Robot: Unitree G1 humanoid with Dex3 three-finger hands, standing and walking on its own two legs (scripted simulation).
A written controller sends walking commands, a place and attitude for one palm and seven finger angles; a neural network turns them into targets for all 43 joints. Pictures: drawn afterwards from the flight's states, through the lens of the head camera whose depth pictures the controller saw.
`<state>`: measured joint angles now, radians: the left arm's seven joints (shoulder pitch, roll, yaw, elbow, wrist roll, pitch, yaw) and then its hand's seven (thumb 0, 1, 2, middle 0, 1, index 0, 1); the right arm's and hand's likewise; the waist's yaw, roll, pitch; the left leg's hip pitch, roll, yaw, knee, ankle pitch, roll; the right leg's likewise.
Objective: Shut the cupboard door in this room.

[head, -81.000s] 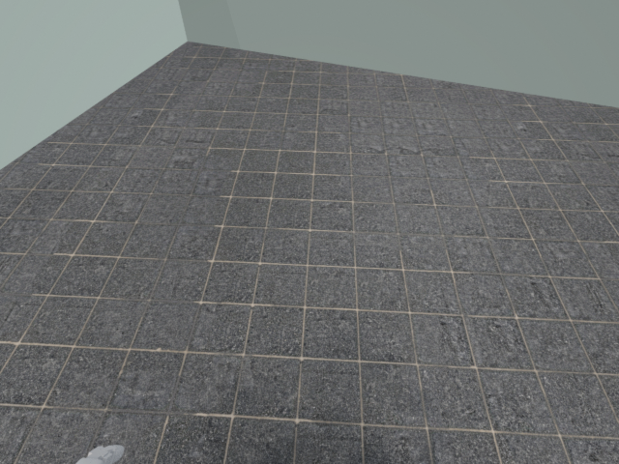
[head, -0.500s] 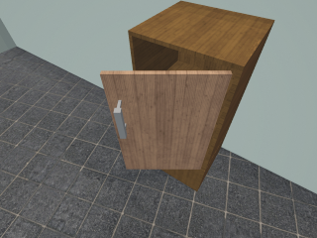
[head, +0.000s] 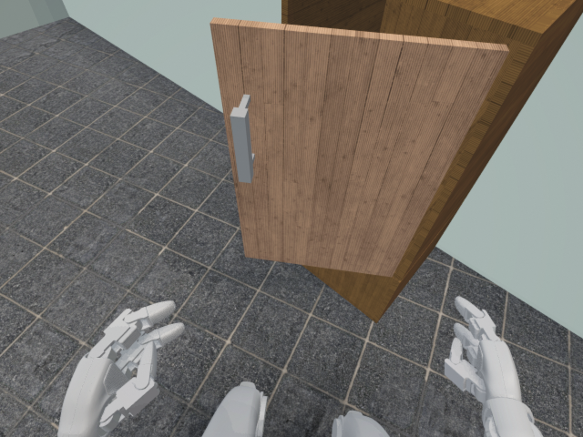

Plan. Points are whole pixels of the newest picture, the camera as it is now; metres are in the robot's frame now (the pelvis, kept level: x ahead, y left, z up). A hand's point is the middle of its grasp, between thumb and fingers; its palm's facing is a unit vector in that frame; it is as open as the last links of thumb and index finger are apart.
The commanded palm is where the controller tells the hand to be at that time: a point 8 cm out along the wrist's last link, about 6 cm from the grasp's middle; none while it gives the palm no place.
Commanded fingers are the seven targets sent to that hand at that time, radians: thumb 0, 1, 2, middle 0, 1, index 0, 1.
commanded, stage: raise the hand and make a fist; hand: left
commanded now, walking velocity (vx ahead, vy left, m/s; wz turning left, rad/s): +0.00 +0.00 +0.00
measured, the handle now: (245, 140) +0.54 +0.15 +0.09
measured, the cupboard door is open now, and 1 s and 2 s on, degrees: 34 34 34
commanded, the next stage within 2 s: bring the fist close to the handle in 1.46 s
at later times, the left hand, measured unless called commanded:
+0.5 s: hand (139, 343) +0.20 +0.20 +0.07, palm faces -0.02 -1.00 -0.03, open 3.7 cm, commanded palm +0.18 +0.25 +0.07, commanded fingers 0.00 0.90 0.90 -1.08 -1.26 -1.08 -1.26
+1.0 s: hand (128, 320) +0.22 +0.22 +0.09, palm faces -0.03 -1.00 -0.04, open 3.1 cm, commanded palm +0.20 +0.27 +0.09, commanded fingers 0.00 0.90 0.90 -1.30 -1.50 -1.30 -1.50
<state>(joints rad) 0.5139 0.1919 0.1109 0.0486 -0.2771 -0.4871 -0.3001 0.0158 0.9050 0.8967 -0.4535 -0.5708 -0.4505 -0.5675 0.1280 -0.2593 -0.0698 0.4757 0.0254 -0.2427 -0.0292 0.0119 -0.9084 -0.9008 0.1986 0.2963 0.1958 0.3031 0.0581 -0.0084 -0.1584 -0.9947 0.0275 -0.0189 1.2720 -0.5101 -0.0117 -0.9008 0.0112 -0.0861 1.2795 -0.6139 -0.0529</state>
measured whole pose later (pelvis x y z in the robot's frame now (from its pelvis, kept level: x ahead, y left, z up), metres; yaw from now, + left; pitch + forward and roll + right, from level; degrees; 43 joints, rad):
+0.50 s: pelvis +0.00 +0.03 +0.01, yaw -1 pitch +15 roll -3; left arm 0.47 0.23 0.10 -0.09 -0.28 -0.42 -0.22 0.02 0.90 0.90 -0.91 -1.07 -0.90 -1.06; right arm 0.28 -0.24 -0.02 0.54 0.03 -0.19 -0.06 0.02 -0.90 -0.90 0.20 0.30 0.20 0.30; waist 0.01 0.04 -0.16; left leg -1.01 0.02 0.00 1.23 -0.48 0.03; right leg -0.90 0.01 -0.07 1.20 -0.56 -0.01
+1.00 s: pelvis +0.00 +0.03 +0.02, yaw +0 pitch +13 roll -4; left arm 0.40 0.26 0.13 -0.06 -0.28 -0.36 -0.25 0.02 0.90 0.90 -1.28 -1.48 -1.28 -1.47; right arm 0.25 -0.23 0.04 0.48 0.03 -0.17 -0.04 0.01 -0.90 -0.90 0.21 0.30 0.20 0.30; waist 0.02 0.05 -0.15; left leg -0.93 0.02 -0.02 1.18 -0.47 0.03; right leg -0.81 0.01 -0.09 1.12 -0.54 -0.01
